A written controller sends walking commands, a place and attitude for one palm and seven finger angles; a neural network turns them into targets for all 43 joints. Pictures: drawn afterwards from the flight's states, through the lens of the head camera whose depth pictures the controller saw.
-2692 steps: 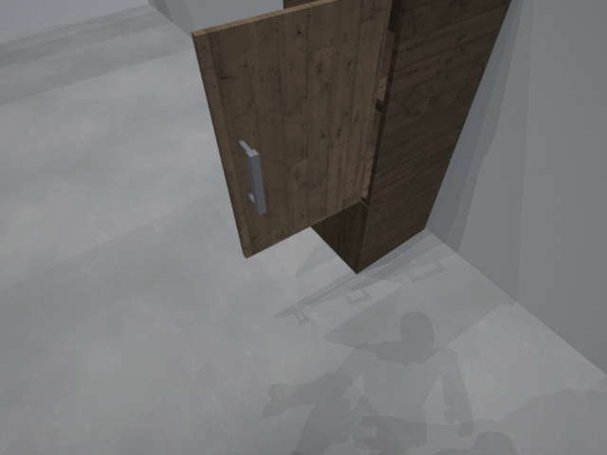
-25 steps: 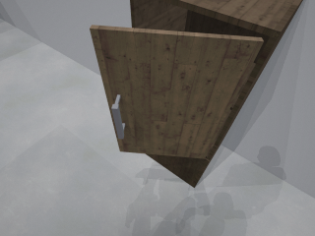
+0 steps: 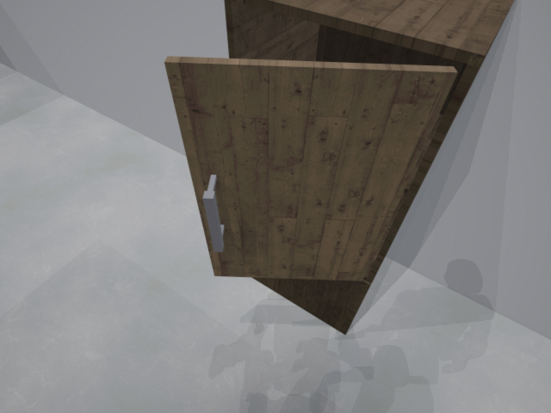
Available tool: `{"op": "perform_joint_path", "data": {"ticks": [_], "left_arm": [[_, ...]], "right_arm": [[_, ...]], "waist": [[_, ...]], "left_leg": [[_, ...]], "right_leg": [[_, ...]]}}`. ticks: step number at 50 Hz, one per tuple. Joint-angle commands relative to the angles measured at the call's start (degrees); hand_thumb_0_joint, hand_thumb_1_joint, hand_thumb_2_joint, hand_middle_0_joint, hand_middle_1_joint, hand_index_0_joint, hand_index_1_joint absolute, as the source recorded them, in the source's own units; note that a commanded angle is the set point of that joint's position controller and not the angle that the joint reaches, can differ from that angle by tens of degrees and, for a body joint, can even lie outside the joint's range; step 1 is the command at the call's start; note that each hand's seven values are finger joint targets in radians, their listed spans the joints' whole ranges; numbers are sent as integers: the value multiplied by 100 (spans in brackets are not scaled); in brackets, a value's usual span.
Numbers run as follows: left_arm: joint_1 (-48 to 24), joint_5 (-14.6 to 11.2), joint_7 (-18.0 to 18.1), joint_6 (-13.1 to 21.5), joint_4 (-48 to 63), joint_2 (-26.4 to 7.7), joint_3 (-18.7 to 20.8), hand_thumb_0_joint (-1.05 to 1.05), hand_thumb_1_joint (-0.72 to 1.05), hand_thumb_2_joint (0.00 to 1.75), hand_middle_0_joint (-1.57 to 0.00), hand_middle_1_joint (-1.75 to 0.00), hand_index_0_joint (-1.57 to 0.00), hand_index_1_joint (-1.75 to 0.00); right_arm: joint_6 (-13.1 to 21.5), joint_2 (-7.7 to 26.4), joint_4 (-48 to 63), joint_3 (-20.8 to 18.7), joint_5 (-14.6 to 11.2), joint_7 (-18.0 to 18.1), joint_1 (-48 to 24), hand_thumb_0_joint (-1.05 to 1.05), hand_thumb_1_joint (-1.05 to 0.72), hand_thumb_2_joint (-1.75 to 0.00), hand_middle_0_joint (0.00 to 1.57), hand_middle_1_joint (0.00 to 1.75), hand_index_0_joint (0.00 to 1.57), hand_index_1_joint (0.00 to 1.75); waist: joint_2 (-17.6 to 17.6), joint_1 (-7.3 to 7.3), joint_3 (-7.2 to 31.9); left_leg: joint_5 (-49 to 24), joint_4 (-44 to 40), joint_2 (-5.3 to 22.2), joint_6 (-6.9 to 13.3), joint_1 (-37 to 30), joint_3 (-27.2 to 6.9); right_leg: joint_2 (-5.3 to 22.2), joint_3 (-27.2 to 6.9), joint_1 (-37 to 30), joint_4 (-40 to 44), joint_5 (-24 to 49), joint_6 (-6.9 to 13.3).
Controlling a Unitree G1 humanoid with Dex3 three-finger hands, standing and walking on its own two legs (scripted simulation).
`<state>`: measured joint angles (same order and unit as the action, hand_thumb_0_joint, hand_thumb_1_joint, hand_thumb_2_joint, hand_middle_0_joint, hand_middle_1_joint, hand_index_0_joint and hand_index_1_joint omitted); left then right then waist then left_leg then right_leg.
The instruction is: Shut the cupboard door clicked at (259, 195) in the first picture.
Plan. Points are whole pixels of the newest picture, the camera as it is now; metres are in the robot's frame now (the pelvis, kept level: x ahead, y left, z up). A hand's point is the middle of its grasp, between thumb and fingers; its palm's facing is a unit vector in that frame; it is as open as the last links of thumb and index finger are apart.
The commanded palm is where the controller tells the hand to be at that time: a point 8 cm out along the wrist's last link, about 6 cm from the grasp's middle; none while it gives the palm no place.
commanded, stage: come to a stop and stand still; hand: left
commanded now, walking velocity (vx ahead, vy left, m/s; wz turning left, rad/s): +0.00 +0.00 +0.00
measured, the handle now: (216, 215) +0.47 +0.14 -0.04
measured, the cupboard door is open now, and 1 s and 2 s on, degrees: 32 32 32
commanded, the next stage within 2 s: look again from close up in 1.00 s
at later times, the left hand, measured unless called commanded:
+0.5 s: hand out of the picture -0.03 +0.21 -0.16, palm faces -0.01 -0.97 -0.26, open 7.4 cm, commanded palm none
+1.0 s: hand out of the picture -0.03 +0.22 -0.15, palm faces +0.00 -0.95 -0.30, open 7.4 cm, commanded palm none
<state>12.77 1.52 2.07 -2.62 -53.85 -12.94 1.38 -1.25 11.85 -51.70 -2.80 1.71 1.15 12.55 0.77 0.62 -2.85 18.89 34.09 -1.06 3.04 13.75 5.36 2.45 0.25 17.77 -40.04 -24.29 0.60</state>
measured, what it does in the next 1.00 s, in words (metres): shifts its weight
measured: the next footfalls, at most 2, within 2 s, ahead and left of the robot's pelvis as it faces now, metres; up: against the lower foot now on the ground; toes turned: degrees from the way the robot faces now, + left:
none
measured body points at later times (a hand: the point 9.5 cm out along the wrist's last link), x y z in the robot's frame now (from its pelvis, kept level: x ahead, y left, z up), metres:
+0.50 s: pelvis -0.06 +0.01 +0.01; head -0.06 +0.01 +0.46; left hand -0.03 +0.26 -0.14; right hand -0.04 -0.25 -0.14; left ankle +0.00 +0.09 -0.73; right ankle +0.02 -0.12 -0.73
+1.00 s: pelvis -0.08 -0.01 +0.01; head -0.09 -0.01 +0.46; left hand -0.03 +0.27 -0.12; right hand -0.02 -0.29 -0.13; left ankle -0.01 +0.09 -0.72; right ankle +0.01 -0.12 -0.72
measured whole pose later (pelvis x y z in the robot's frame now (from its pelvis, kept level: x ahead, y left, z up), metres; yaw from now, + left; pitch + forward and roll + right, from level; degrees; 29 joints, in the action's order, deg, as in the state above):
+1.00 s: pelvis -0.08 -0.01 +0.01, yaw +1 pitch -3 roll +0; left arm 12.2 1.8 -0.3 0.4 -60.0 -16.6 0.6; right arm 0.4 17.2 -61.5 -2.2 1.0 -0.1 11.7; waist -0.2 0.4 -1.4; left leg 10.6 25.2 -1.3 2.2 14.9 3.9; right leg 0.6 1.6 16.5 -25.7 -9.9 0.9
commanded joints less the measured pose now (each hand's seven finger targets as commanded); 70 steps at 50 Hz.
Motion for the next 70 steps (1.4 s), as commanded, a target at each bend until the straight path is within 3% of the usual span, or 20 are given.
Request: {"op": "perform_joint_path", "data": {"ticks": [1, 2, 3, 4, 6, 8, 10, 12, 13, 16, 22, 25, 29, 35, 40, 45, 50, 56, 70], "left_arm": [[505, 16, 2, 141, 468, -403, 114, 0, 90, 90, -20, -30, -20, -30], [513, 25, 10, 187, 495, -511, 129, 0, 90, 90, -20, -30, -20, -30], [478, 14, 12, 248, 514, -633, 110, 0, 90, 90, -20, -30, -20, -30], [331, -5, 8, 261, 580, -794, 98, 0, 90, 90, -20, -30, -20, -30], [2, -28, 17, 236, 702, -814, 99, 0, 90, 90, -20, -30, -20, -30], [-50, -10, 18, 187, 781, -733, 74, 0, 90, 90, -20, -30, -20, -30], [73, -6, 16, 167, 776, -680, 93, 0, 90, 90, -20, -30, -20, -30], [278, 5, 6, 184, 669, -646, 114, 0, 90, 90, -20, -30, -20, -30], [353, 15, -3, 197, 634, -679, 112, 0, 90, 90, -20, -30, -20, -30], [424, 4, -21, 227, 510, -655, 111, 0, 90, 90, -20, -30, -20, -30], [524, 23, -54, 259, 255, -775, 129, 0, 90, 90, -20, -30, -20, -30], [552, 28, -62, 300, 145, -829, 126, 0, 90, 90, -20, -30, -20, -30], [454, 28, -80, 337, 36, -1027, 154, 0, 90, 90, -20, -30, -20, -30], [278, -1, -118, 404, -156, -1201, 145, 0, 90, 90, -20, -30, -20, -30], [125, 12, -131, 369, -234, -1334, 159, 0, 90, 90, -20, -30, -20, -30], [38, 1, -152, 376, -325, -1364, 144, 0, 90, 90, -20, -30, -20, -30], [-168, -8, -148, 387, -323, -1512, 135, 0, 90, 90, -20, -30, -20, -30], [-258, -14, -154, 379, -358, -1526, 120, 0, 90, 90, -20, -30, -20, -30], [-254, -11, -168, 349, -492, -1565, 112, 0, 90, 90, -20, -30, -20, -30]], "right_arm": [[144, 779, 627, -145, -20, 80, -58, 0, -90, -90, 20, 30, 20, 30], [163, 681, 649, -136, -47, 69, 4, 0, -90, -90, 20, 30, 20, 30], [166, 532, 638, -72, -67, 48, 98, 0, -90, -90, 20, 30, 20, 30], [157, 453, 611, -67, -79, 29, 250, 0, -90, -90, 20, 30, 20, 30], [124, 483, 496, -86, -49, 10, 409, 0, -90, -90, 20, 30, 20, 30], [147, 563, 455, -94, -24, -22, 457, 0, -90, -90, 20, 30, 20, 30], [202, 765, 426, -124, -4, -34, 375, 0, -90, -90, 20, 30, 20, 30], [237, 914, 441, -178, -10, -31, 183, 0, -90, -90, 20, 30, 20, 30], [252, 926, 420, -166, -22, -34, 131, 0, -90, -90, 20, 30, 20, 30], [263, 921, 305, -163, -34, -34, 182, 0, -90, -90, 20, 30, 20, 30], [238, 1078, 49, -201, -53, -46, 158, 0, -90, -90, 20, 30, 20, 30], [233, 1086, -76, -196, -64, -46, 221, 0, -90, -90, 20, 30, 20, 30], [234, 1203, -243, -206, -62, -49, 273, 0, -90, -90, 20, 30, 20, 30], [288, 1317, -451, -194, -78, -34, 212, 0, -90, -90, 20, 30, 20, 30], [279, 1458, -548, -175, -64, -50, 64, 0, -90, -90, 20, 30, 20, 30], [298, 1529, -616, -159, -65, -48, -74, 0, -90, -90, 20, 30, 20, 30], [281, 1582, -682, -127, -76, -72, -139, 0, -90, -90, 20, 30, 20, 30], [294, 1665, -733, -106, -72, -83, -267, 0, -90, -90, 20, 30, 20, 30], [270, 1763, -835, -103, -85, -78, -406, 0, -90, -90, 20, 30, 20, 30]], "waist": [[-127, -252, 91], [249, -187, 83], [322, -105, 121], [358, 79, 130], [640, 181, 29], [402, 154, -276], [-93, 29, -301], [-214, -117, -165], [-236, -166, -83], [-290, -127, 100], [-329, -115, -94], [-100, -80, -61], [-87, -3, -98], [54, 46, 143], [-63, -5, -46], [23, -55, 64], [129, -27, 32], [-107, -72, 30], [-47, -87, 113]], "left_leg": [[-2669, -527, 1096, 213, 413, -1003], [-1888, -402, 812, 41, 561, -856], [-1063, -299, 494, -81, 605, -620], [-340, -305, 246, -141, 431, -533], [-95, -329, 252, -110, 82, -573], [212, -850, 461, -8, 244, -835], [805, -1608, 849, 101, 740, -1354], [1056, -1943, 1047, 176, 1004, -1514], [1043, -1944, 1017, 194, 1009, -1453], [1097, -1993, 936, 135, 772, -1361], [1519, -2131, 910, 102, 860, -1294], [1327, -1933, 803, 79, 680, -1175], [1264, -1773, 711, 46, 446, -1098], [694, -1451, 600, -1, 108, -967], [1124, -1701, 673, -7, 396, -1128], [869, -1741, 655, -29, 407, -1117], [776, -1658, 605, -62, 317, -1075], [879, -1932, 686, -59, 403, -1201], [963, -2096, 719, -70, 286, -1246]], "right_leg": [[-42, 100, -250, 730, 1092, 68], [168, -298, -310, 976, 1624, 203], [595, -794, -285, 1153, 2068, 400], [825, -1091, 36, 1265, 1829, 594], [707, -1022, 626, 1458, 676, 580], [404, -730, 846, 1359, 16, 405], [74, -293, 403, 925, 325, 184], [16, -93, -100, 736, 693, 94], [46, -101, -237, 788, 744, 99], [85, -165, -232, 964, 773, 131], [125, -245, -197, 1254, 529, 133], [229, -466, -67, 1584, 249, 173], [311, -672, 265, 1898, -251, 226], [471, -893, 244, 2161, -285, 291], [411, -797, 187, 2154, -480, 231], [417, -763, -114, 2128, -159, 205], [519, -868, -54, 2356, -471, 199], [442, -750, -266, 2275, -224, 145], [404, -617, -420, 2278, -74, 98]]}}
